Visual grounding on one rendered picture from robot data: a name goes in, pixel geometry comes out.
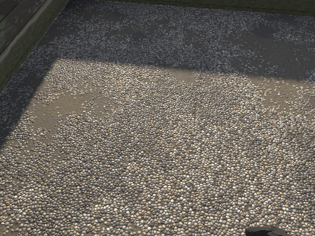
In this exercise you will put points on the right robot hand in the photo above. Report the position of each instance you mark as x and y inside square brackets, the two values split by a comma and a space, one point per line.
[265, 231]

